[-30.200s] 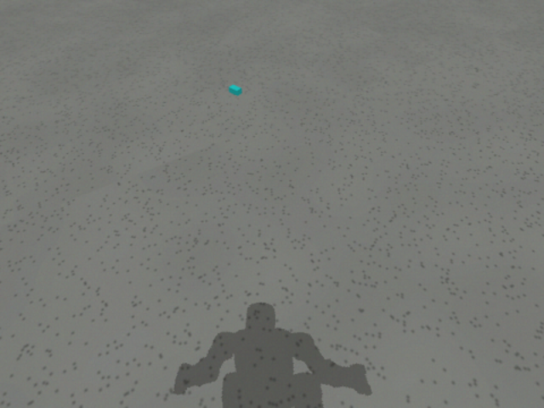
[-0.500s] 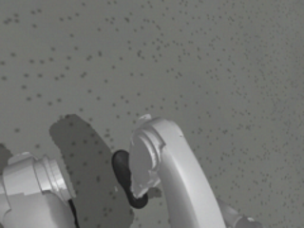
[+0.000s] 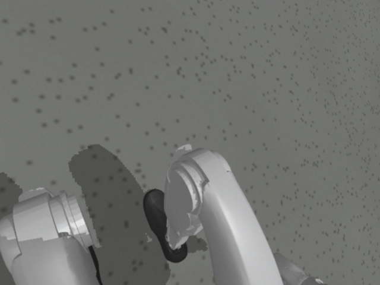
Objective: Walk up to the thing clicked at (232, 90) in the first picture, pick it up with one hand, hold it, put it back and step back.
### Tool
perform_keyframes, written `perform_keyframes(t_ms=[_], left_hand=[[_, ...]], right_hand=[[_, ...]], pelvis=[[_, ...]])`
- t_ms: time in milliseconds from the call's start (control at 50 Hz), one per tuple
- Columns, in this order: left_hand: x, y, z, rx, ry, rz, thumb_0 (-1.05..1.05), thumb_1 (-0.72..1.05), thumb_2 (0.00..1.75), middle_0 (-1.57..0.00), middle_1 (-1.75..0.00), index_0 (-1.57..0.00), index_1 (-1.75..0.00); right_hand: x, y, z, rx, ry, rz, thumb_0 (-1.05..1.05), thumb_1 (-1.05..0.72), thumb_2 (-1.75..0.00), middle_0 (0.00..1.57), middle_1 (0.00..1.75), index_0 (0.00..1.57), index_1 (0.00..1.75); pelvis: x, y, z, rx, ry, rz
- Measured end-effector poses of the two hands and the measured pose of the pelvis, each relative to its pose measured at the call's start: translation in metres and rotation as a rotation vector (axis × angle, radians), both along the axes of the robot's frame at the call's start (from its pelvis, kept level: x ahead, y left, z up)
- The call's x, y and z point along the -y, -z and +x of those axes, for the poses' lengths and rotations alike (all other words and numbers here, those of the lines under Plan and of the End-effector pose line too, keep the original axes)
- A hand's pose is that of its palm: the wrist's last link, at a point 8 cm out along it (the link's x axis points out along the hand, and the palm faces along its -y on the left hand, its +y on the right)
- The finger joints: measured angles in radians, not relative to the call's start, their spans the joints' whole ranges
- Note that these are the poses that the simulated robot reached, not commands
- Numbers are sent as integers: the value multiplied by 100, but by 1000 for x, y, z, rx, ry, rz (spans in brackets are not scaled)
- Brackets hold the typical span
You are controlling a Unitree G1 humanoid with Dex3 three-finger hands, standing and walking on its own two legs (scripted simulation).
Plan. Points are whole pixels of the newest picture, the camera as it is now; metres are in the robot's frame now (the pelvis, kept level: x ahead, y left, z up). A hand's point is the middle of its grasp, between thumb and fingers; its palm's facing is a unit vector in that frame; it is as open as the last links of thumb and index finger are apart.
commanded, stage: withdraw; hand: left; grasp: from above
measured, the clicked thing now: out of the picture +0.43 +0.36 -0.29
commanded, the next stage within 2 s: home in 0.64 s
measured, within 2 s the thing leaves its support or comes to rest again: neither
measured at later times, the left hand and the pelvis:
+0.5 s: hand out of the picture +0.39 +0.35 -0.07, palm faces -0.47 -0.13 -0.87, open 11.8 cm; pelvis -0.01 -0.01 +0.07, yaw +9 degrees
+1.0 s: hand out of the picture +0.45 +0.35 -0.11, palm faces -0.27 -0.20 -0.94, open 10.9 cm; pelvis +0.01 +0.00 +0.04, yaw +8 degrees
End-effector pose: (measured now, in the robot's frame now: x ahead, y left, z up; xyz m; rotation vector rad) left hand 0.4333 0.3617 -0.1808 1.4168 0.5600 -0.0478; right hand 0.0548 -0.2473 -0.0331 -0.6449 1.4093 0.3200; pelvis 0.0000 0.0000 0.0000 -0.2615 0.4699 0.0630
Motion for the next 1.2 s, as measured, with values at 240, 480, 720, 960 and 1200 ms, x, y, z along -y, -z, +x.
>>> perform_keyframes(t_ms=[240,480,720,960,1200], left_hand=[[-13,-106,-14,20,16,77,0,-18,75,-37,-66,-36,-68],[9,-169,-33,-108,52,32,0,-14,72,-43,-63,-41,-65],[4,-112,-39,-107,110,8,0,-13,72,-42,-65,-41,-66],[8,-115,6,76,-3,16,0,4,87,-31,-62,-29,-63],[11,-214,-55,9,-242,-257,0,55,90,-23,-42,-22,-43]], right_hand=[[8,8,40,100,143,57,0,-90,-90,20,30,20,30],[13,-9,80,247,153,65,0,-90,-90,20,30,20,30],[26,12,41,122,147,-53,0,-90,-90,20,30,20,30],[13,20,13,51,249,-35,0,-89,-90,20,30,20,30],[-2,-35,57,153,319,89,0,-90,-90,20,30,20,30]], pelvis=[[-1,-28,4,-105,-44,44],[11,-65,-7,-113,-82,113],[11,-37,-6,-106,-79,111],[4,-30,4,-153,-71,92],[2,-112,9,-180,-84,114]])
